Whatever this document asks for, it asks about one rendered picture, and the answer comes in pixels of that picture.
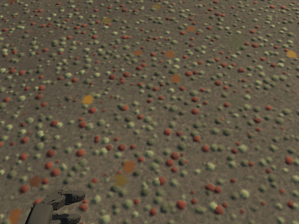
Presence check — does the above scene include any left robot hand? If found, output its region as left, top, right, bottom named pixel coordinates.
left=25, top=189, right=86, bottom=224

